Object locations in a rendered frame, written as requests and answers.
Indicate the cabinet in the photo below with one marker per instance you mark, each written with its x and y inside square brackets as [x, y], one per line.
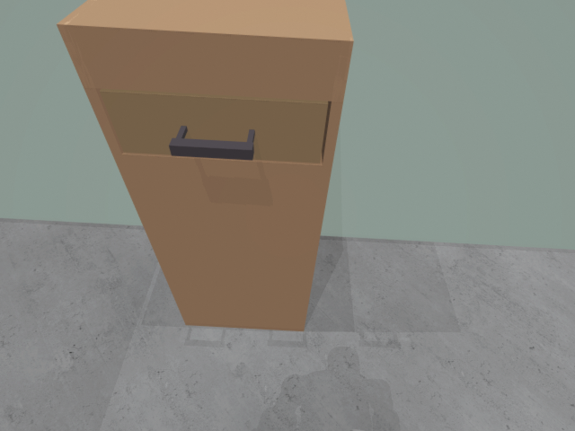
[237, 240]

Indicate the handle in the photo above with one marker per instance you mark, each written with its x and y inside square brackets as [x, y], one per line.
[181, 146]

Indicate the drawer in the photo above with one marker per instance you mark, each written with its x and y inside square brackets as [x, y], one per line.
[286, 130]

